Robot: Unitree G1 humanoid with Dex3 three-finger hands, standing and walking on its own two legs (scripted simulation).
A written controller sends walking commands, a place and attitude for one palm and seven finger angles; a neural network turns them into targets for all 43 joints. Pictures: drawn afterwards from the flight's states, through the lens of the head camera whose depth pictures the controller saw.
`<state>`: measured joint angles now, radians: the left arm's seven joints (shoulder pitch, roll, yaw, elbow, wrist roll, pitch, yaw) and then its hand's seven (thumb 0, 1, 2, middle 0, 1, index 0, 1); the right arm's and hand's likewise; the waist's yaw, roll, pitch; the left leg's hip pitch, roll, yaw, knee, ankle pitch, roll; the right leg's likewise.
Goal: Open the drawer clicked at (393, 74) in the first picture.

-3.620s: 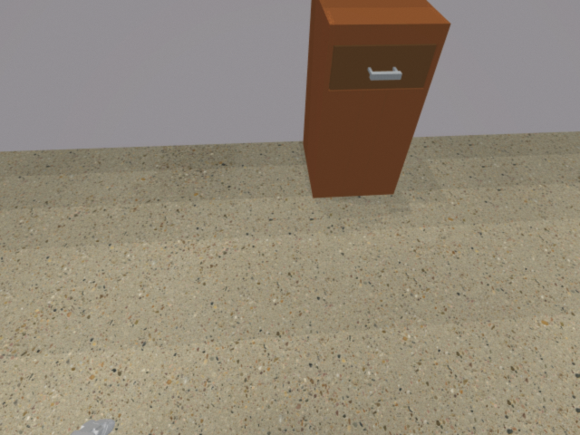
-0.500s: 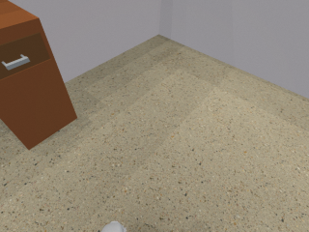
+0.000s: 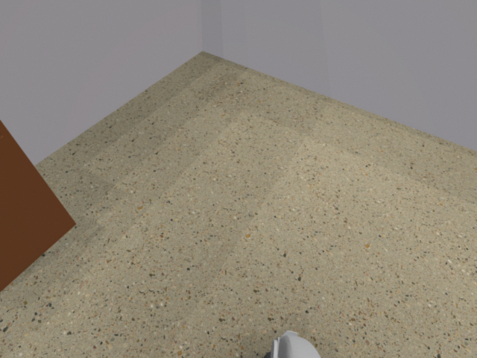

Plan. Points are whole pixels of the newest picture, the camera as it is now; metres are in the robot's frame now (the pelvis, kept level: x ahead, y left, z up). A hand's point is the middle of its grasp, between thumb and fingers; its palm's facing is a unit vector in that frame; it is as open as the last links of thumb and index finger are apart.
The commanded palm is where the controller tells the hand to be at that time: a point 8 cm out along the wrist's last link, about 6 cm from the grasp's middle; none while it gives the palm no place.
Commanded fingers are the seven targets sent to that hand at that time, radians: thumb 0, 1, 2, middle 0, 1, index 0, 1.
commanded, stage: walk to a spot facing it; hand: left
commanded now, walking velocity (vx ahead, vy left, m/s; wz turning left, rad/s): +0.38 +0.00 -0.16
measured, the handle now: out of the picture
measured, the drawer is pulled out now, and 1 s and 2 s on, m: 0.00 0.00 0.00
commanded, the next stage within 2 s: turn to face it in 0.46 s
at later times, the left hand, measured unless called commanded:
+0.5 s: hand (174, 311) +0.24 +0.13 -0.18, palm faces +0.08 -0.98 -0.16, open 7.2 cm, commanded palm none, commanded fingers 0.00 0.90 0.90 -0.20 -0.30 -0.20 -0.30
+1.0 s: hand (155, 223) +0.43 +0.21 -0.16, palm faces +0.28 -0.93 -0.23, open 7.3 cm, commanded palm none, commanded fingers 0.00 0.90 0.90 -0.20 -0.30 -0.20 -0.30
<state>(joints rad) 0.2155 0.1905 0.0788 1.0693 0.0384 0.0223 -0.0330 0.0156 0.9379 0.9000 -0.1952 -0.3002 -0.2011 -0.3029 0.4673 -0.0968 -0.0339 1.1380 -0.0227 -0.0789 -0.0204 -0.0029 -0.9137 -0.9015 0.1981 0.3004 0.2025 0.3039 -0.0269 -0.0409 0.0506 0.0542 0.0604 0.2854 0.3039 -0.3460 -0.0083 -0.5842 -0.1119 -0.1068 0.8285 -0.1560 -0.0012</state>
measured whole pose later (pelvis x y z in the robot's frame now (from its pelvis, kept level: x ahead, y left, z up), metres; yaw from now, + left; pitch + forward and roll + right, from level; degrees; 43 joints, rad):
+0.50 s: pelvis +0.24 -0.04 +0.00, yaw +2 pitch -1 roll -2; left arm 0.31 0.15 0.04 1.09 0.03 -0.08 0.00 0.00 0.93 0.90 -0.20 -0.30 -0.20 -0.30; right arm 0.17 -0.20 -0.08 1.02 -0.02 -0.02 0.02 0.01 -0.94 -0.90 0.19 0.30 0.20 0.30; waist -0.01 0.02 0.03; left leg -0.59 0.15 0.09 0.83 -0.14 -0.03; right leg -0.05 0.01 -0.23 0.37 -0.31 -0.04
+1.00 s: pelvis +0.37 -0.01 +0.00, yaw +14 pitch +0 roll +0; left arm 0.14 0.20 0.08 0.92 0.02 0.03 0.01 0.01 0.91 0.90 -0.20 -0.30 -0.20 -0.30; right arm 0.22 -0.19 -0.07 0.98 -0.02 0.02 0.01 0.00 -0.92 -0.90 0.20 0.30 0.21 0.30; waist -0.03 -0.01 0.05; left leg -0.32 -0.04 0.01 0.49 -0.18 0.06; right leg -0.47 -0.08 -0.02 0.89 -0.37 0.09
